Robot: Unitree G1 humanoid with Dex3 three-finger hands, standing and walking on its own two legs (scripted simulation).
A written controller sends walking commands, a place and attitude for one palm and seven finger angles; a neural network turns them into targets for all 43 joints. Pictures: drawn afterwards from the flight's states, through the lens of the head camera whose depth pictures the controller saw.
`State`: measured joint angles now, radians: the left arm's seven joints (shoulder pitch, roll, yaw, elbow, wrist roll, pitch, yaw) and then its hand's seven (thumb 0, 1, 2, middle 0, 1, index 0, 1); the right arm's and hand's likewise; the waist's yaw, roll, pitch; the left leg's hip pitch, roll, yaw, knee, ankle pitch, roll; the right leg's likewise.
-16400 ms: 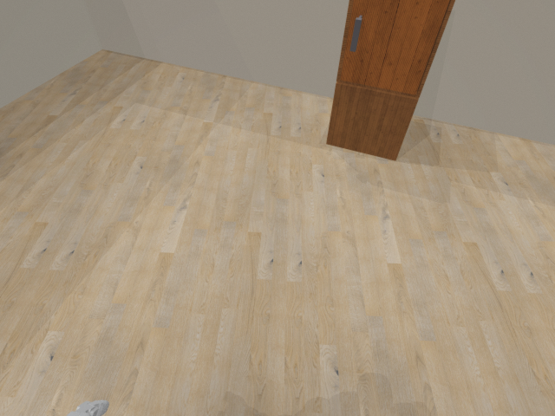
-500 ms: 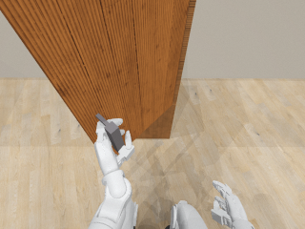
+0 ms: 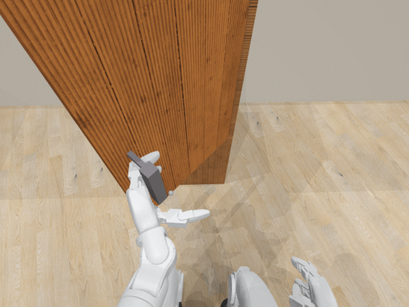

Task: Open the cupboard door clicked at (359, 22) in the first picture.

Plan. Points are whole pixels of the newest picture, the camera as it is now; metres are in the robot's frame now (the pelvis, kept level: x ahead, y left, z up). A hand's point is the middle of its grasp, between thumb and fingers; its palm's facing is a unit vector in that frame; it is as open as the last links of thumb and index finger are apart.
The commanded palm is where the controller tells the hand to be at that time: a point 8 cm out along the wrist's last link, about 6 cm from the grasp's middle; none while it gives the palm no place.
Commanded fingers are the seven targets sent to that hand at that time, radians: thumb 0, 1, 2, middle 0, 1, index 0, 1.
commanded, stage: open thumb and fingers to let go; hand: left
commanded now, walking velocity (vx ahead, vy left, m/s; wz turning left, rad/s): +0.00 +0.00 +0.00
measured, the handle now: (147, 178) +0.36 +0.13 +0.01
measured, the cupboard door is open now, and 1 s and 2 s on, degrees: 47 49 49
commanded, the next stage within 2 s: slide the hand sideways off the handle in 0.14 s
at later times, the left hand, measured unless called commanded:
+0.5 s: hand (167, 212) +0.29 +0.08 +0.01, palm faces -0.04 -1.00 +0.04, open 16.1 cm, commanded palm +0.27 +0.13 +0.01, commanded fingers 0.00 -0.50 0.30 -0.15 -0.30 -0.15 -0.30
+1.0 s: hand (148, 235) +0.25 +0.11 +0.01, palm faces +0.02 -1.00 +0.02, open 16.2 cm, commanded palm +0.22 +0.17 +0.01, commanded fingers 0.00 -0.50 0.30 -0.15 -0.30 -0.15 -0.30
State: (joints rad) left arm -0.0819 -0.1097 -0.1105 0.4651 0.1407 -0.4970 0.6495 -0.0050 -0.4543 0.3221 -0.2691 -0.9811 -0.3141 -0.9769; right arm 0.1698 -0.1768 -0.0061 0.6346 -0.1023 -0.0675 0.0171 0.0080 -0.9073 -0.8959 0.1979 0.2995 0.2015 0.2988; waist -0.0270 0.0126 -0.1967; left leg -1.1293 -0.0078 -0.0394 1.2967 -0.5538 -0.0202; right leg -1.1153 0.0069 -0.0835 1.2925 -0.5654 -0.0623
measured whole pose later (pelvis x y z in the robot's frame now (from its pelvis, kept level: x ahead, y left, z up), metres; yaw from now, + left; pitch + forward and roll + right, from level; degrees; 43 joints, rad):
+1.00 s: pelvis +0.00 +0.03 -0.01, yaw -1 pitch +22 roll -2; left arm 0.31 0.06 -0.19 0.06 0.00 -0.51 0.15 -0.01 -0.50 0.30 -0.15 -0.30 -0.18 -0.31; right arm 0.18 -0.19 0.02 0.45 -0.03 -0.01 0.03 0.01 -0.91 -0.90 0.20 0.30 0.20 0.30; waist 0.00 0.02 -0.19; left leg -1.18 -0.02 -0.02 1.39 -0.60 0.02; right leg -1.15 -0.01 -0.06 1.36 -0.60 -0.02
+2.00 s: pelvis +0.01 +0.02 +0.03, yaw +0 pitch +14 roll -2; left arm 0.63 0.22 0.06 -0.29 -0.22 -0.35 -0.10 -0.01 -0.50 0.30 -0.15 -0.30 -0.15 -0.30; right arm 0.28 -0.22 0.02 0.40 0.03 -0.05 -0.07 0.01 -0.90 -0.90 0.20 0.30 0.20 0.30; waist 0.00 0.05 -0.18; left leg -0.89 0.00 -0.06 1.19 -0.55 0.00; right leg -0.85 0.02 -0.10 1.13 -0.54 -0.04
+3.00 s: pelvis +0.04 +0.03 +0.13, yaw -2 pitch -4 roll -1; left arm 0.47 0.33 0.33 -0.40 -0.07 -0.07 0.11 0.01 0.86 0.89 -0.21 -0.30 -0.21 -0.30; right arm 0.21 -0.23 0.04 0.61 0.01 -0.10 -0.07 0.01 -0.90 -0.90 0.20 0.30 0.20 0.30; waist 0.06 0.05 0.01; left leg -0.11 -0.02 0.01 0.45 -0.26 0.03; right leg -0.09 0.01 -0.02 0.41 -0.24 0.00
